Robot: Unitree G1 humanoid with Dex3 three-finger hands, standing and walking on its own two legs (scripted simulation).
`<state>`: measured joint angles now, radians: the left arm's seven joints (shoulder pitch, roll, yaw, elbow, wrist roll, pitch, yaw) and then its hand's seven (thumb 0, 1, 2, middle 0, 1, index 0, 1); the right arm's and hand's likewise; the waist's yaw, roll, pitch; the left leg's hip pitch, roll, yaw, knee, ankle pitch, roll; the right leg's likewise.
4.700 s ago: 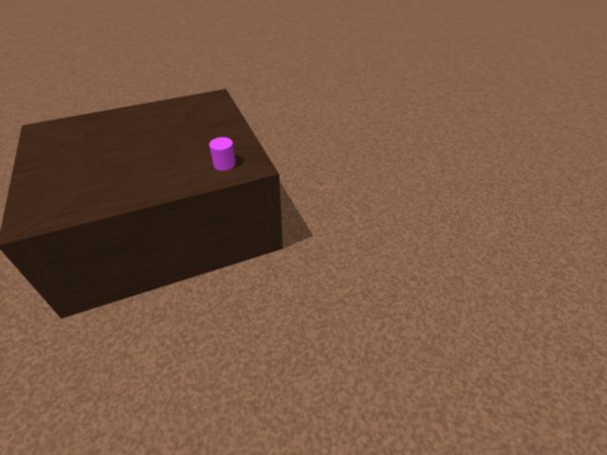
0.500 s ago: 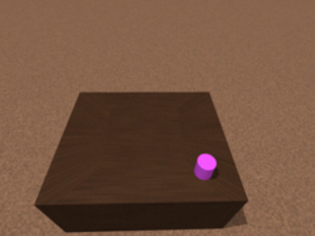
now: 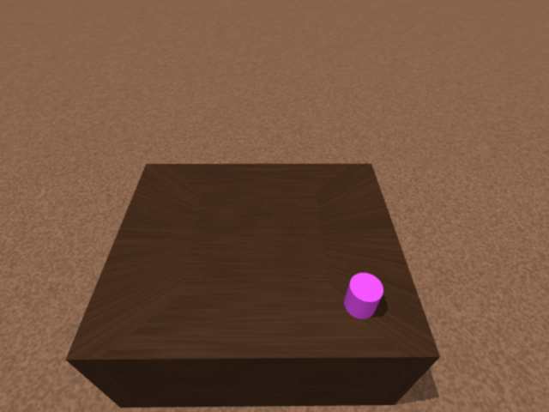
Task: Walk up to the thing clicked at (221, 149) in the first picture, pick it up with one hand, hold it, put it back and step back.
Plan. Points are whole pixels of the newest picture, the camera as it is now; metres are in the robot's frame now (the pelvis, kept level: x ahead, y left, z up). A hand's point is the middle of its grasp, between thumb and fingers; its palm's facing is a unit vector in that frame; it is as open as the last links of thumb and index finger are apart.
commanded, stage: stand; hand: right
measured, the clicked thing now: (362, 296) +0.49 -0.24 -0.32
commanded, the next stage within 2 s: none
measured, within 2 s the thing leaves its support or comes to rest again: neither
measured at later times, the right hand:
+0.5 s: hand out of the picture +0.10 -0.26 -0.16, palm faces -0.02 +0.94 -0.34, open 7.4 cm
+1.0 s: hand out of the picture +0.10 -0.26 -0.16, palm faces -0.02 +0.94 -0.34, open 7.4 cm
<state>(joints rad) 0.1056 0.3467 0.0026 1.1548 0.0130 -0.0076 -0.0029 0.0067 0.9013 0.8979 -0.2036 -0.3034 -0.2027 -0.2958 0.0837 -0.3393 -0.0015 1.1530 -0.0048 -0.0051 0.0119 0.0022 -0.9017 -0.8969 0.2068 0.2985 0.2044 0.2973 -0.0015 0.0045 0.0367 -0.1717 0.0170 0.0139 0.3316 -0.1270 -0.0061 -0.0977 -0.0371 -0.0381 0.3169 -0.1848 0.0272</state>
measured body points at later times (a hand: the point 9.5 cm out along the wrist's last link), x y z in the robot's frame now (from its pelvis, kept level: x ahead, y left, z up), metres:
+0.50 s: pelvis +0.02 -0.01 +0.00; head +0.04 -0.01 +0.45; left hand +0.09 +0.29 -0.13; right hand +0.10 -0.31 -0.13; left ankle +0.04 +0.12 -0.75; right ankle -0.01 -0.14 -0.75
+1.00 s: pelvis +0.02 -0.01 +0.00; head +0.03 -0.01 +0.45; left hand +0.10 +0.29 -0.13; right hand +0.10 -0.31 -0.13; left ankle +0.04 +0.12 -0.75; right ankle -0.01 -0.14 -0.75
